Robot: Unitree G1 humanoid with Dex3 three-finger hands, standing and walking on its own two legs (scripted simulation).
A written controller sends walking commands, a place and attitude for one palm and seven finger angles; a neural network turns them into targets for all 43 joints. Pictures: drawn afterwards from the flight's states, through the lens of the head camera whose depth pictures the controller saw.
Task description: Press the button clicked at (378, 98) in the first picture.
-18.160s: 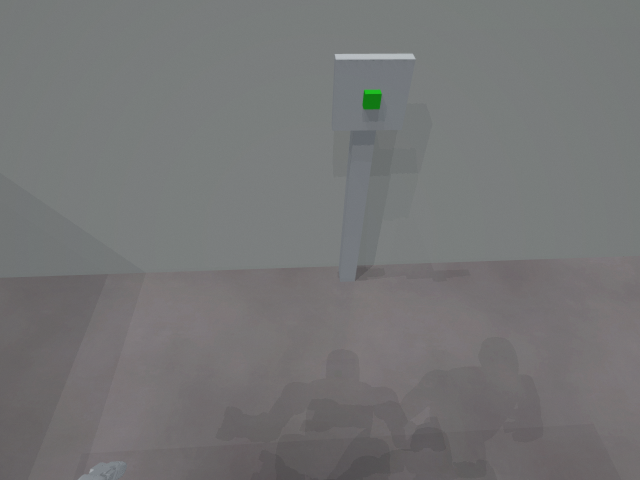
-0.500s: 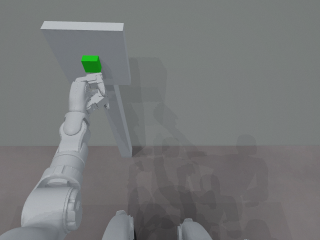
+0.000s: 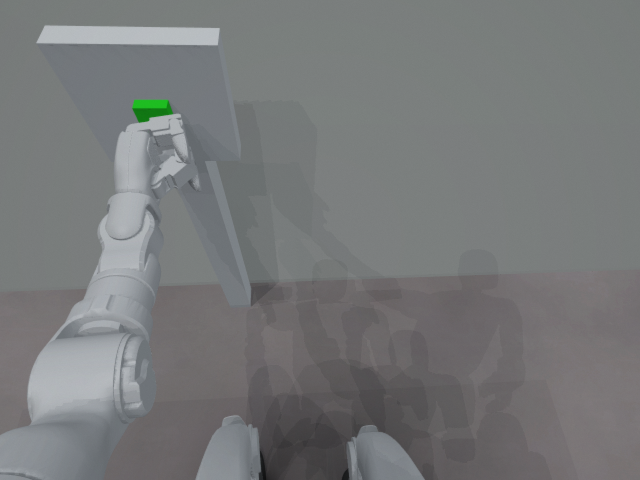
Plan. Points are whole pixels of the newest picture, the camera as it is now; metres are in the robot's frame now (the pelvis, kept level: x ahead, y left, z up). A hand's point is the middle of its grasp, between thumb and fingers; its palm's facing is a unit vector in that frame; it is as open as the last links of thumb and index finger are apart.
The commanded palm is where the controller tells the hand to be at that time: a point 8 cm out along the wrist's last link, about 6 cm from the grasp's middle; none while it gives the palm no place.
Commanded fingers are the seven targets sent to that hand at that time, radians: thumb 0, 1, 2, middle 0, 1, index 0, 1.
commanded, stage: press the button with the knuckle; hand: left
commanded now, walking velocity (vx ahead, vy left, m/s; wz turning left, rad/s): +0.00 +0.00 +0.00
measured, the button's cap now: (156, 112) +0.54 +0.17 +0.11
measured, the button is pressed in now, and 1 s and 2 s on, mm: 6 8 0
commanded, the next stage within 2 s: hold the button down briefly in 0.38 s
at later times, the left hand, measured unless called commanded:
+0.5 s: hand (189, 158) +0.50 +0.14 +0.07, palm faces -0.01 -1.00 -0.04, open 3.3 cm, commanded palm +0.51 +0.18 +0.07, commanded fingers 0.00 0.90 0.90 -1.30 -1.50 -1.30 -1.50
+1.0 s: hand (189, 159) +0.50 +0.14 +0.07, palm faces -0.01 -1.00 -0.02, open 3.3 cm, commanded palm +0.48 +0.18 +0.07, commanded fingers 0.00 0.90 0.90 -1.30 -1.50 -1.30 -1.50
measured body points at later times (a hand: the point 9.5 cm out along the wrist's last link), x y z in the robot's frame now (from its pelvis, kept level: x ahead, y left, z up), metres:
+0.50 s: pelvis -0.02 +0.01 -0.01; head +0.10 +0.03 +0.42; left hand +0.49 +0.19 +0.08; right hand -0.01 -0.26 -0.13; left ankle +0.06 +0.13 -0.65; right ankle -0.01 -0.12 -0.65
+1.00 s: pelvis -0.04 +0.02 -0.02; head +0.09 +0.04 +0.41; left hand +0.49 +0.19 +0.08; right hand -0.04 -0.24 -0.13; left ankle +0.06 +0.13 -0.65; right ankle -0.01 -0.12 -0.65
